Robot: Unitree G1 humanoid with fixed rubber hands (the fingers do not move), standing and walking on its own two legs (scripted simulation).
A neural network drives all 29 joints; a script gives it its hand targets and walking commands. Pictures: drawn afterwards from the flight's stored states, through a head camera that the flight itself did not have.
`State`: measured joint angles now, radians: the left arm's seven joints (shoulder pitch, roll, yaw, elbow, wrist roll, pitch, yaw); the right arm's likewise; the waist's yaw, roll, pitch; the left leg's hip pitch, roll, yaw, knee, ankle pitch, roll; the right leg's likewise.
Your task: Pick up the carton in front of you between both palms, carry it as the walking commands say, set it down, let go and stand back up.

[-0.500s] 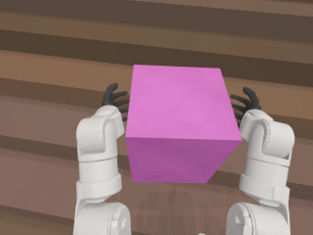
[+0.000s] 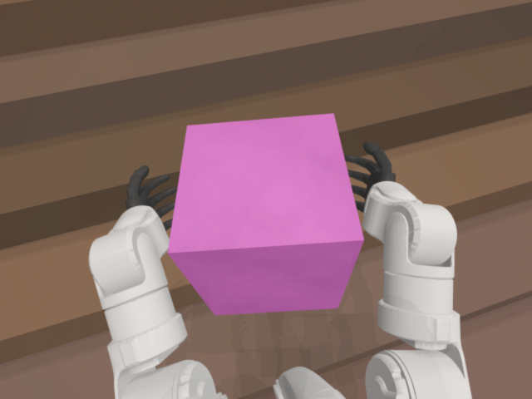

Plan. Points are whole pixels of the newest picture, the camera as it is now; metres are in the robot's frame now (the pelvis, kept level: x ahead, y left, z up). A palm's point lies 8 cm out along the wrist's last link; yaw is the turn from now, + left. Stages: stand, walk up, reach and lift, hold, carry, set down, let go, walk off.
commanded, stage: carry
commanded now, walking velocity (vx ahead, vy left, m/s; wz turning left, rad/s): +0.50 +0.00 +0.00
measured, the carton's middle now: (268, 224) +0.37 -0.07 +0.04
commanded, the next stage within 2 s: none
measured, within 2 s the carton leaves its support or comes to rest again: neither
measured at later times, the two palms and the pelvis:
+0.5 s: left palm out of the picture +0.65 +0.18 +0.33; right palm out of the picture +0.71 -0.12 +0.32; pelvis +0.34 -0.03 +0.18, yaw +0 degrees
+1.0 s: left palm out of the picture +1.05 +0.19 +0.50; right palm out of the picture +1.00 -0.12 +0.52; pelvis +0.67 +0.08 +0.35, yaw -1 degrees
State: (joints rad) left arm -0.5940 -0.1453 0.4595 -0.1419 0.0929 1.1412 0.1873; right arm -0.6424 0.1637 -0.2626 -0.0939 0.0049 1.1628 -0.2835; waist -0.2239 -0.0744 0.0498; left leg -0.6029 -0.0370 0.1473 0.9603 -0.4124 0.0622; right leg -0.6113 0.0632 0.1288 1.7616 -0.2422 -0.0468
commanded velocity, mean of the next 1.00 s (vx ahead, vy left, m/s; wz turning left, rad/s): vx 0.50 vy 0.00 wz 0.00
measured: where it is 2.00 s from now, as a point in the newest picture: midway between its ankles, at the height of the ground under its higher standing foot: (146, 32)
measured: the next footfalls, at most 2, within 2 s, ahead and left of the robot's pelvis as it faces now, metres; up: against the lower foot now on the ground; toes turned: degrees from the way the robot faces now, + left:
right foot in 0.28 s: +0.40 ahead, -0.15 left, +0.15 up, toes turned -2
left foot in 0.72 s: +0.68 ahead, +0.18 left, +0.30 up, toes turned +2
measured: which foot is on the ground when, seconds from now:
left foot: down 0.00-0.30, up 0.32-0.70, down 0.72-1.00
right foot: up 0.00-0.26, down 0.28-0.76, up 0.78-1.00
